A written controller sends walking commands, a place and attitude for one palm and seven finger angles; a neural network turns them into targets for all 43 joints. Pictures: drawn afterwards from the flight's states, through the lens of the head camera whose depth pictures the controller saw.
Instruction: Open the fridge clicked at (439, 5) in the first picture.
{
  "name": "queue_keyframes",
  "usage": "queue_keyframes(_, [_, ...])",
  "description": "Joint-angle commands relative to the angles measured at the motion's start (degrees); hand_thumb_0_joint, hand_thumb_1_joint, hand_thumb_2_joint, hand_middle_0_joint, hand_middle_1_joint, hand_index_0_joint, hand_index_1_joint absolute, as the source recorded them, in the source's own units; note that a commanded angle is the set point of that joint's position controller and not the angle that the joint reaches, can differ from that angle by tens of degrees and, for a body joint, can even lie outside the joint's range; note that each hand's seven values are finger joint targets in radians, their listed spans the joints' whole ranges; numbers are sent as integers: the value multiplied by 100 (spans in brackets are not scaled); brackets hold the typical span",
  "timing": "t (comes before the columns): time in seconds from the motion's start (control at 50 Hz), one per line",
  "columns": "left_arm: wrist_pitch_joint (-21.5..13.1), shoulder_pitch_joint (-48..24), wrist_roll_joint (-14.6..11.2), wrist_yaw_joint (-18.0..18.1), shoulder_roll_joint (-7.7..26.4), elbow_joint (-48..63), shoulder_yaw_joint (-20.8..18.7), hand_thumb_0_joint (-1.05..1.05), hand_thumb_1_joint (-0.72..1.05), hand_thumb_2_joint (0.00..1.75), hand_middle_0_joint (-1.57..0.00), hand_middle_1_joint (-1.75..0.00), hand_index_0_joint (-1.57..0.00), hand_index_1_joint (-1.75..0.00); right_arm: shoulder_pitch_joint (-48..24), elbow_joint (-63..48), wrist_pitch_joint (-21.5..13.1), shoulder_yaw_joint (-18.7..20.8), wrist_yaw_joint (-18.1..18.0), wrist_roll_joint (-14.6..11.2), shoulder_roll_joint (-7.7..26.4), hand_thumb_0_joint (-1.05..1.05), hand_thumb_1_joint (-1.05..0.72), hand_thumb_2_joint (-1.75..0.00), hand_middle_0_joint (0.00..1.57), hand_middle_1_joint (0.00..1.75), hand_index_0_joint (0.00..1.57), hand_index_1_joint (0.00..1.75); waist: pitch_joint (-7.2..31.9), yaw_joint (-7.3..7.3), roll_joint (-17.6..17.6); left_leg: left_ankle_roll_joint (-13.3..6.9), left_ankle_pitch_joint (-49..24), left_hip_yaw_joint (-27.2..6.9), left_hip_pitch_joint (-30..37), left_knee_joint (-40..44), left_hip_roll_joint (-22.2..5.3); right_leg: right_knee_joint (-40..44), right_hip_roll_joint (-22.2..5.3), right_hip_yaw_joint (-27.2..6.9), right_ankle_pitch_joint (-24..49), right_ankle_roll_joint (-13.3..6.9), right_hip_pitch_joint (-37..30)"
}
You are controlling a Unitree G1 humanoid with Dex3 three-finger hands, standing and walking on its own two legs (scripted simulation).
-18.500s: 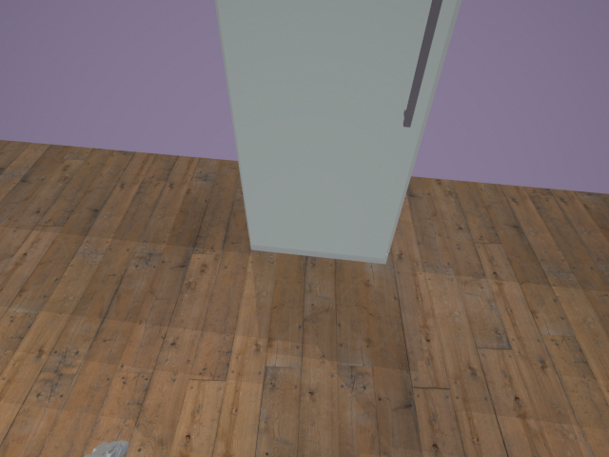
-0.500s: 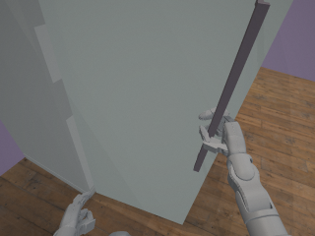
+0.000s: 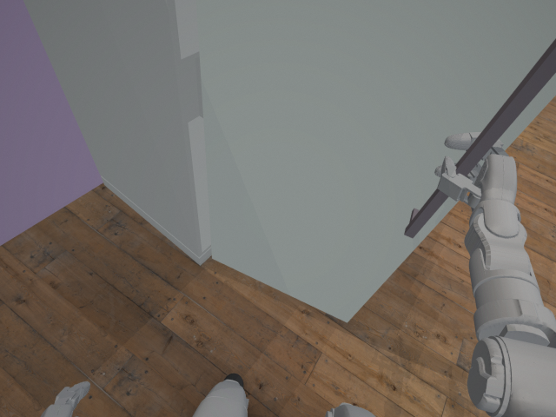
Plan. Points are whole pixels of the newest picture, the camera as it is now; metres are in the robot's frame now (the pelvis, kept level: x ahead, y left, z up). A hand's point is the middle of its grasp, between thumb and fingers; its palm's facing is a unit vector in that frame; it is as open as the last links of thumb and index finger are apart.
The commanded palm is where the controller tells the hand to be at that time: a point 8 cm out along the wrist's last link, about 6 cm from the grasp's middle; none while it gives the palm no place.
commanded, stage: stop walking and hold the door back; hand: right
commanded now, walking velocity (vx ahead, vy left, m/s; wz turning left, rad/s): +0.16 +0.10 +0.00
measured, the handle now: (483, 135) +0.50 -0.18 +0.18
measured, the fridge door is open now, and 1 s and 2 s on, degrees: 76 72 70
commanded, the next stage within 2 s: loosen the grip on the handle in 0.36 s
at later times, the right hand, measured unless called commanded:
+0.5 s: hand (449, 174) +0.46 -0.15 +0.13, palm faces +0.03 +0.98 -0.18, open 5.3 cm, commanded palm +0.43 -0.19 +0.12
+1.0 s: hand (439, 176) +0.49 -0.16 +0.09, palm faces +0.06 +0.98 -0.20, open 13.6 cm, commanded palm +0.46 -0.21 +0.10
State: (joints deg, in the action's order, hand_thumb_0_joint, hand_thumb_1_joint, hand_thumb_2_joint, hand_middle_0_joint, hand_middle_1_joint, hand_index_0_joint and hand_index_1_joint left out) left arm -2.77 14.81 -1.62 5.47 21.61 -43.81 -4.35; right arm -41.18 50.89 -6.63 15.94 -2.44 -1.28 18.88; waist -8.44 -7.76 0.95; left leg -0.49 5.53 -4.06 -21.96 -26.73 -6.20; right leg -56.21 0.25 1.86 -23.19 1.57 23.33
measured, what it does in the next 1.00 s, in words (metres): steps on the spot: right foot, then left foot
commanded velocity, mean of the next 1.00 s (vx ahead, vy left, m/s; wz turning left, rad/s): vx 0.05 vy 0.05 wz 0.00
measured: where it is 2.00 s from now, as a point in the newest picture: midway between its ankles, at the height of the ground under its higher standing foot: outside the picture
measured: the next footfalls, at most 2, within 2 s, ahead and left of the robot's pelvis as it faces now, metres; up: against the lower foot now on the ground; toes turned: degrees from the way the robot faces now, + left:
right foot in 0.12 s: +0.08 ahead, -0.14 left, -0.01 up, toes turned +4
left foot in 0.36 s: +0.07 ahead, +0.12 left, -0.01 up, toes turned +12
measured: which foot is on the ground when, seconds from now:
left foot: down 0.00-0.12, up 0.14-0.34, down 0.36-1.00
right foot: up 0.00-0.10, down 0.12-1.00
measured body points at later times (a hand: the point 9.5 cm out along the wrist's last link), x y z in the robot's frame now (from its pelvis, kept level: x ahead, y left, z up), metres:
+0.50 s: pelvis -0.02 -0.03 -0.02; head +0.00 -0.02 +0.43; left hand +0.03 +0.24 -0.14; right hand +0.46 -0.20 +0.14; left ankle +0.03 +0.11 -0.74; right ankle +0.03 -0.14 -0.73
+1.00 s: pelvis +0.01 -0.02 -0.02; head +0.06 -0.02 +0.43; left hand +0.05 +0.25 -0.13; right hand +0.48 -0.21 +0.11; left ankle +0.03 +0.11 -0.74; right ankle +0.04 -0.14 -0.74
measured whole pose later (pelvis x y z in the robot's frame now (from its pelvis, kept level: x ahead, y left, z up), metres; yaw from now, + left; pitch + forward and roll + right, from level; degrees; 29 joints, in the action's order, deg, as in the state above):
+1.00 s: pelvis +0.01 -0.02 -0.02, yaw +8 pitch +7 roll +0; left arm -9.4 19.9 -0.8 1.1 14.9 -39.8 0.9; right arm -44.3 56.0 -10.7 15.0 -0.7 2.0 22.4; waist 2.4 -3.4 1.4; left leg 0.5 15.3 2.5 -30.2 -38.4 -2.9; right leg -38.3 -2.3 2.9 -17.7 0.7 27.7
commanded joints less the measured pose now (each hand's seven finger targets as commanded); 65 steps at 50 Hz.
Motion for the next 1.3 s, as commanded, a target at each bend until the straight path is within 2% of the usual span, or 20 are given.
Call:
queue_keyframes(0.0, [-385,-213,37,16,178,821,39,0,90,90,-20,-30,-20,-30,-2821,-1633,-617,670,-220,27,2479,0,-90,-90,45,140,45,140,2711,813,1314,-507,2938,-712,1590,1309,-792,1403,159,701,-430,-155,-654])
queue_keyframes(0.06, [-367,147,118,36,254,757,36,0,90,90,-20,-30,-20,-30,-3130,-1715,-708,262,-66,62,2006,0,-90,-90,45,140,45,140,2642,499,391,-138,3010,166,348,283,-157,3050,81,659,-394,-324,-2424])
queue_keyframes(0.1, [-354,-113,85,41,633,950,16,0,90,90,-20,-30,-20,-30,-3923,-1971,-697,-120,1,-106,1484,0,-90,-90,45,140,45,140,1893,549,-1943,259,2142,662,-1525,-3342,940,4909,-2437,-3201,-1304,-1378,-2163])
queue_keyframes(0.12, [-302,-396,29,-9,360,935,105,0,90,90,-20,-30,-20,-30,-3902,-1603,-637,-275,20,-84,1367,0,-90,-90,45,140,45,140,1760,731,-1269,135,1490,-122,-1660,-4277,587,4977,-2606,-3433,-1362,-1500,-1618])
queue_keyframes(0.18, [-87,-148,-75,-14,404,682,141,0,90,90,-20,-30,-20,-30,-3789,-776,-431,66,-30,175,2184,0,-90,-90,45,140,45,140,1798,875,-1110,125,1159,333,-1286,-3168,192,4059,-1755,-1563,-1004,-1190,-1537])
queue_keyframes(0.28, [-172,246,-61,107,399,547,227,0,90,90,-20,-30,-20,-30,-3806,-202,-455,-376,42,48,1613,0,-90,-90,45,140,45,140,1938,754,-1215,95,1669,1136,812,-414,695,3065,-1501,-590,934,-726,-1125])
queue_keyframes(0.34, [-222,314,-29,38,269,512,134,0,90,90,-20,-30,-20,-30,-3575,-72,-407,-84,-67,145,2058,0,-90,-90,45,140,45,140,2396,711,315,-626,940,-637,2708,637,-755,844,-715,296,1017,-199,476])
queue_keyframes(0.36, [-282,209,-36,64,223,589,94,0,90,90,-20,-30,-20,-30,-3317,-11,-332,194,-123,224,2371,0,-90,-90,45,140,45,140,2358,809,1228,-1113,223,-1496,2839,742,-1450,108,-375,64,-749,-85,1177])
queue_keyframes(0.42, [-372,62,-59,133,183,435,216,0,90,90,-20,-30,-20,-30,-3548,-243,-100,116,-126,101,2139,0,-90,-90,45,140,45,140,2122,743,1288,-1042,296,-604,1855,329,-1240,323,-567,-125,-762,-151,484])
queue_keyframes(0.44, [-662,333,35,-20,-55,509,-77,0,90,90,-20,-30,-20,-30,-5258,-229,-216,541,73,583,3144,0,-90,-90,45,140,45,140,2217,721,1355,-703,-426,-34,1719,21,-118,775,-351,218,777,-38,48])
queue_keyframes(0.46, [-1025,253,126,-210,289,578,137,0,90,90,-20,-30,-20,-30,-5395,451,-41,725,151,684,2654,0,-78,-84,45,140,45,140,3181,-132,1062,-322,-1008,822,325,-963,670,2494,-347,-598,1942,-355,-53])
queue_keyframes(0.48, [-1080,667,43,-381,302,640,3,0,90,90,-20,-30,-20,-30,-4477,98,-46,102,270,504,1824,0,-66,-78,45,140,45,140,3487,240,14,-206,345,1177,-491,-964,651,2618,-236,-294,1906,-42,-1036])
queue_keyframes(0.52, [-1107,312,84,-522,137,829,124,0,90,90,-20,-30,-20,-30,-3069,671,-329,-224,222,441,632,0,-42,-67,45,140,45,140,1745,395,274,-143,1195,944,-684,-775,598,2944,-191,-337,22,-178,-256])
queue_keyframes(0.56, [-1116,188,93,-603,276,914,205,0,90,90,-20,-30,-20,-30,-3584,-139,-523,259,50,554,1609,0,-17,-55,45,140,45,140,2080,476,-1326,-244,1157,799,-777,-930,495,2851,-80,-307,-343,-131,-408])
queue_keyframes(0.62, [-1104,249,40,-536,295,1173,150,0,90,90,-20,-30,-20,-30,-3462,-296,-503,0,-38,592,1476,0,19,-37,45,140,45,140,2259,310,402,-120,1537,627,-503,-636,554,2721,-157,-194,-369,-318,-104])
queue_keyframes(0.72, [-1210,331,-14,-394,281,1163,179,0,90,90,-20,-30,-20,-30,-3845,-1027,-559,-358,20,420,1289,0,55,-20,40,133,40,133,2871,285,-647,-166,1427,519,-380,-613,579,2659,-123,-162,-226,-245,-580])
queue_keyframes(0.82, [-1193,383,-5,-350,262,1093,191,0,90,90,-20,-30,-20,-30,-3288,-1170,-480,-260,-74,345,1321,0,55,-20,33,125,33,125,2963,386,-477,-148,914,526,6,-521,576,2572,-108,-98,620,-269,-563])
queue_keyframes(0.84, [-1094,656,49,-319,339,827,201,0,90,90,-20,-30,-20,-30,-2692,424,-404,87,-67,449,1632,0,55,-20,32,123,32,123,2039,239,203,-108,996,582,-340,-491,579,2474,-89,-104,493,-281,119])
queue_keyframes(1.12, [-571,866,55,-319,221,887,108,0,90,90,-20,-30,-20,-30,-2269,-383,-852,180,304,217,1488,0,55,-20,25,115,25,115,2566,196,302,-6,-499,560,41,-747,604,2033,-15,74,1798,-342,10])
queue_keyframes(1.28, [-313,879,66,-336,227,1102,65,0,90,90,-20,-30,-20,-30,-1801,-1127,-1105,764,469,159,2168,0,55,-20,25,115,25,115,3478,560,-94,-54,-1007,539,555,-1008,626,1907,-15,19,2459,-329,-133])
